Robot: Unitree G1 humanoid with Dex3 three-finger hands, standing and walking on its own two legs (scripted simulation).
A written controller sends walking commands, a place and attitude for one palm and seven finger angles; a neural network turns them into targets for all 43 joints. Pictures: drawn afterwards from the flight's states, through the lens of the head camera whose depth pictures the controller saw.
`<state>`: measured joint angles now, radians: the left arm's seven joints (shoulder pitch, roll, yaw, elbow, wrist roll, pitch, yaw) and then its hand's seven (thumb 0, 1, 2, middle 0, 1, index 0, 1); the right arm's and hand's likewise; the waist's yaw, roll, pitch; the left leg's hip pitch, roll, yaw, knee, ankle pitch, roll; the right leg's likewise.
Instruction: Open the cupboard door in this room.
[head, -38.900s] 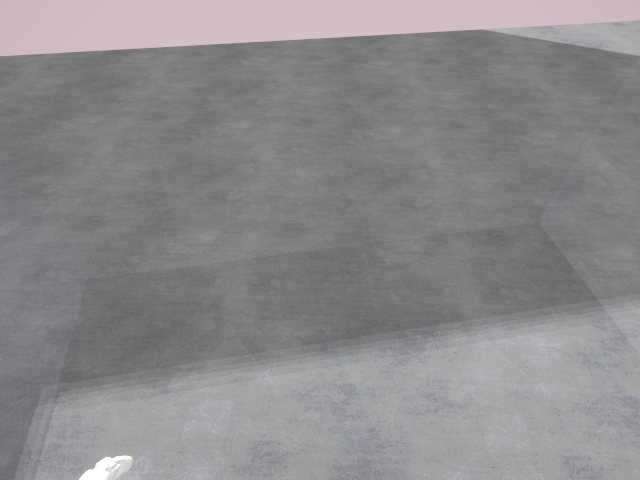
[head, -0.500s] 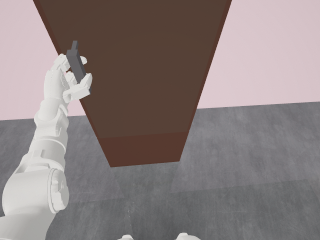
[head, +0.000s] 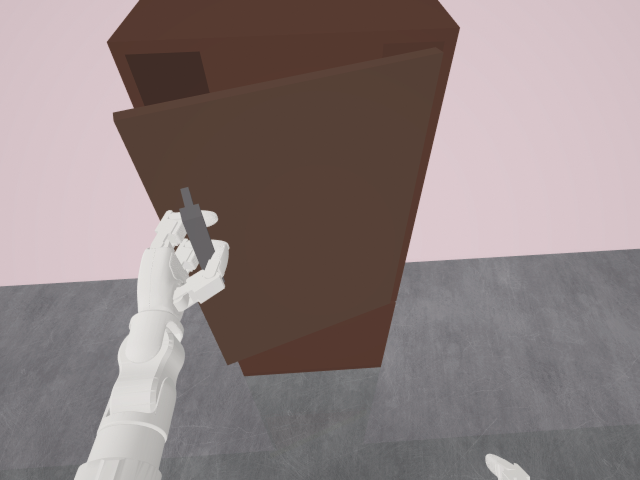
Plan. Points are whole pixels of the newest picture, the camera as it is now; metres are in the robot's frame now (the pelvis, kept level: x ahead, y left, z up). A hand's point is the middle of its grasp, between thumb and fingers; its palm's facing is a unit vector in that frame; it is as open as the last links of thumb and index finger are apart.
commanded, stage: pull the door open along its arc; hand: left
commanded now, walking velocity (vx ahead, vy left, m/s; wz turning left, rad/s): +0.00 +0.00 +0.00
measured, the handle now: (201, 237) +0.40 +0.17 +0.10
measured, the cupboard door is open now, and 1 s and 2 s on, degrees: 19 40 39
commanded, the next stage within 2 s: open thumb and fingers to let go in 0.44 s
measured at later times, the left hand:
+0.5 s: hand (285, 355) +0.24 +0.05 +0.10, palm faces +0.37 -0.93 -0.03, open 7.0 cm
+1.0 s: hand (281, 340) +0.25 +0.05 +0.10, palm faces +0.44 -0.90 +0.00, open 11.6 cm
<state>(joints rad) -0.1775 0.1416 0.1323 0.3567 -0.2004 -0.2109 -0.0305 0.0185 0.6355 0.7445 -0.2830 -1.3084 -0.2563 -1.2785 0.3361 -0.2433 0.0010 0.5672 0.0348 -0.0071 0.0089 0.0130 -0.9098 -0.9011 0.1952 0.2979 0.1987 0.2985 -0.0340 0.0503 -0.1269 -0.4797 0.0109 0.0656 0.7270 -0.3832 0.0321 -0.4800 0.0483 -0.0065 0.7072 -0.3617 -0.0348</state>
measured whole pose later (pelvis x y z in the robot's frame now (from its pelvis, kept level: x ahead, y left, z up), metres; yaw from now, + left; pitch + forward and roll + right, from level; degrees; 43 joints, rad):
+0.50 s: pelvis +0.01 -0.05 +0.00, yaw +5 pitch +0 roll +1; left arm 0.38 -0.03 -0.28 -0.29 0.02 0.09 0.48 0.03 0.60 0.73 -0.28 -1.21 -0.29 -1.25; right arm 0.15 -0.18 0.04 0.53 -0.05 0.10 0.03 0.01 -0.91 -0.90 0.20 0.30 0.20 0.30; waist -0.02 0.07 -0.10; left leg -0.32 0.02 -0.03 0.70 -0.38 -0.02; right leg -0.30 0.06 -0.10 0.68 -0.40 -0.10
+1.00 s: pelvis -0.01 -0.06 +0.00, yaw +4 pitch +2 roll +2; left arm 0.23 -0.08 -0.19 -0.10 0.01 -0.06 0.48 0.01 -0.13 0.47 -0.31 -1.23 -0.32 -1.23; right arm 0.18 -0.20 0.01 0.57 -0.05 0.06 -0.04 0.01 -0.91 -0.90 0.19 0.30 0.20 0.30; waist 0.01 0.07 -0.07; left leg -0.36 0.00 -0.07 0.66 -0.34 -0.01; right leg -0.35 0.06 -0.09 0.68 -0.37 -0.11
